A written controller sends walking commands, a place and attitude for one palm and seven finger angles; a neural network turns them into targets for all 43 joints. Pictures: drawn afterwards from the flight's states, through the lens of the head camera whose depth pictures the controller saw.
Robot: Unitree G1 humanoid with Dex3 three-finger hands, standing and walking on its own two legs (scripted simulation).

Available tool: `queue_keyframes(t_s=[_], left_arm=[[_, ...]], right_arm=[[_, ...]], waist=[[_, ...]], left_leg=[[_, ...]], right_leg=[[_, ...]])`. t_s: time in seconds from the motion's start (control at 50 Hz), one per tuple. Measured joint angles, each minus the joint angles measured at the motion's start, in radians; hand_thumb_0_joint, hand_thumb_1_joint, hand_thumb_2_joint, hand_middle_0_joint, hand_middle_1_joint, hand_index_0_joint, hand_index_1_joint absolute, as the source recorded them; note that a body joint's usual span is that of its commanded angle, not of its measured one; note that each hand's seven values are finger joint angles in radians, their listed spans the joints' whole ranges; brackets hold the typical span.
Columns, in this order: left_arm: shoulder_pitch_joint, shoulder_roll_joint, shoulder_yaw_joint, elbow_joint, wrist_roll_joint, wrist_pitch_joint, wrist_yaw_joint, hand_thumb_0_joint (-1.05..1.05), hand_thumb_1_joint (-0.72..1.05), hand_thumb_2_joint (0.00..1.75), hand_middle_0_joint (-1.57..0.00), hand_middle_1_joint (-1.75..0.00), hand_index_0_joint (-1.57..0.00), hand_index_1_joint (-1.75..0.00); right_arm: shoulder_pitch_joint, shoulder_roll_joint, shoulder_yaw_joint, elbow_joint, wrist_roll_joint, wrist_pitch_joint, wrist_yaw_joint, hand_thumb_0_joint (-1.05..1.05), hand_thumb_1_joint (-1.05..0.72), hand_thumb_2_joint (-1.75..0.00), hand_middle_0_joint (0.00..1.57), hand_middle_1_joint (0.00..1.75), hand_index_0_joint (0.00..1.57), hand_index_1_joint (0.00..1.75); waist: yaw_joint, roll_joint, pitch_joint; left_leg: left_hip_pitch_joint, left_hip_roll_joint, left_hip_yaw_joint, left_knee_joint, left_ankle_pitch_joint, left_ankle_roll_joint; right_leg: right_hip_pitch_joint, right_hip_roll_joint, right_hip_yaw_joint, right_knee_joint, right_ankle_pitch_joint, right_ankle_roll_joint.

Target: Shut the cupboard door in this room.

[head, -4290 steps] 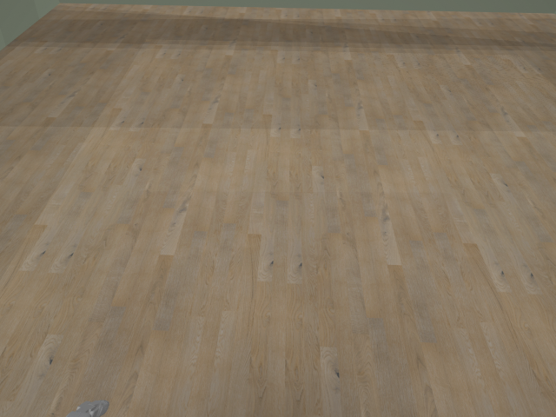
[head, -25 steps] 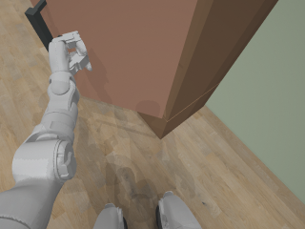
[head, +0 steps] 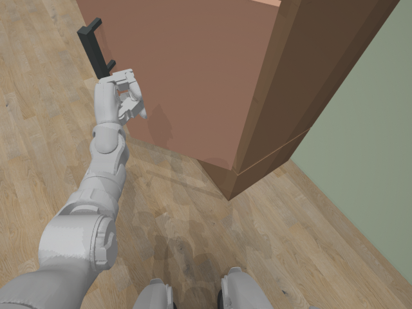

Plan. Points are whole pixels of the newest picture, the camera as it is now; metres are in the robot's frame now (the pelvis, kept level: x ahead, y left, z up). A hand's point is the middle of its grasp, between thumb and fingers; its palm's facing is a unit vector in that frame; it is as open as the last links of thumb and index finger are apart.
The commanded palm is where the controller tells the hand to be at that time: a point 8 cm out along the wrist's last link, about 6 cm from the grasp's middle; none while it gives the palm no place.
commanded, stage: draw the hand back to the body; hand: left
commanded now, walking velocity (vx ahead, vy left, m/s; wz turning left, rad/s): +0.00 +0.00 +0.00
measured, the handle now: (100, 50) +0.67 +0.19 +0.06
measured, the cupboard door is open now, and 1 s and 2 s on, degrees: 36 36 36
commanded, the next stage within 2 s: step back with the hand held close in 1.48 s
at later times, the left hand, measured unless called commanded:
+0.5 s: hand (69, 151) +0.35 +0.17 +0.15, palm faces +0.07 -0.99 -0.14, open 3.1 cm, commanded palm +0.31 +0.22 +0.16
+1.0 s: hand out of the picture +0.25 +0.26 +0.22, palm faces +0.40 -0.84 -0.36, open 5.3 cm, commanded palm +0.19 +0.30 +0.24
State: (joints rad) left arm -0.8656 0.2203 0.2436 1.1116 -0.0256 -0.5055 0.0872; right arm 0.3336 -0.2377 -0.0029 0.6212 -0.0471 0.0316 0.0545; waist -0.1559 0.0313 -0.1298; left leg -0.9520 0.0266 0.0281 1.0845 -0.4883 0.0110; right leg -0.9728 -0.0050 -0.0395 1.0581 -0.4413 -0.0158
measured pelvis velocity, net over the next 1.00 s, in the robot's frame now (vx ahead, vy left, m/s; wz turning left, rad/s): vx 0.04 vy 0.01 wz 0.02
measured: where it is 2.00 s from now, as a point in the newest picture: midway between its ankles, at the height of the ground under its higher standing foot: outside the picture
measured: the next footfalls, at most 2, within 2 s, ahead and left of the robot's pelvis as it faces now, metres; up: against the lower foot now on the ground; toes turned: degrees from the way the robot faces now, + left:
none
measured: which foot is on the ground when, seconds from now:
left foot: down 0.00-1.00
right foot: down 0.00-1.00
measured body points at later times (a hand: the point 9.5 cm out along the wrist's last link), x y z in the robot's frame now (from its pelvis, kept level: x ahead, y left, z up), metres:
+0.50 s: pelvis +0.02 +0.00 +0.06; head +0.03 -0.01 +0.51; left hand +0.34 +0.22 +0.16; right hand +0.16 -0.25 -0.03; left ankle +0.01 +0.11 -0.66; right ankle +0.03 -0.11 -0.66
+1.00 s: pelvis +0.04 +0.01 +0.08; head +0.02 -0.02 +0.53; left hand +0.22 +0.30 +0.24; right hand +0.23 -0.19 -0.01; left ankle +0.01 +0.11 -0.66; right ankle +0.03 -0.11 -0.66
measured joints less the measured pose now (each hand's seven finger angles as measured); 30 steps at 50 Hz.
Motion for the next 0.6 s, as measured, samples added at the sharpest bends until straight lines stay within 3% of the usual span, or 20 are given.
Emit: queue_keyframes(t_s=[0.16,0.3,0.42,0.5,0.6], left_arm=[[0.286,-0.019,-0.009,-0.283,-0.068,0.09,-0.053,0.02,0.9,0.9,-1.3,-1.5,-1.3,-1.5],[0.477,-0.013,-0.063,-0.501,-0.121,0.132,-0.105,0.02,0.9,0.9,-1.3,-1.5,-1.3,-1.5],[0.61,-0.005,-0.088,-0.643,-0.167,0.212,-0.171,0.02,0.9,0.9,-1.28,-1.48,-1.28,-1.47],[0.734,0.022,-0.143,-0.798,-0.094,0.299,-0.102,0.02,0.9,0.9,-1.22,-1.41,-1.22,-1.41],[0.851,0.038,-0.173,-0.946,-0.052,0.384,-0.04,0.02,0.9,0.9,-1.11,-1.29,-1.11,-1.29]], right_arm=[[0.062,0.002,0.004,-0.03,0.046,0.029,-0.024,0.01,-0.91,-0.9,0.2,0.3,0.2,0.29],[0.048,-0.009,0.005,-0.021,0.074,-0.006,-0.055,0.01,-0.91,-0.9,0.2,0.3,0.2,0.29],[-0.023,-0.029,0.006,-0.04,0.093,-0.036,-0.076,0.01,-0.91,-0.9,0.2,0.3,0.2,0.29],[-0.087,-0.018,0.005,-0.058,0.097,-0.02,-0.109,0.01,-0.91,-0.9,0.19,0.3,0.2,0.29],[-0.144,-0.004,0.026,-0.069,0.093,-0.014,-0.138,0.01,-0.91,-0.9,0.19,0.3,0.2,0.29]], waist=[[0.045,0.012,0.022],[0.084,0.008,0.036],[0.113,0.008,0.046],[0.131,0.004,0.072],[0.161,0.007,0.099]], left_leg=[[0.184,0.01,0.031,-0.135,0.036,0.001],[0.34,0.005,0.015,-0.245,0.075,-0.002],[0.443,-0.005,0.011,-0.313,0.098,0.001],[0.552,-0.016,0.015,-0.395,0.126,0.002],[0.684,-0.026,0.009,-0.508,0.168,0.007]], right_leg=[[0.167,0.015,0.03,-0.124,0.042,0.003],[0.334,0.014,0.014,-0.241,0.077,0.0],[0.44,0.006,0.009,-0.307,0.095,0.004],[0.543,-0.003,0.014,-0.374,0.114,0.009],[0.677,-0.009,0.007,-0.482,0.149,0.013]])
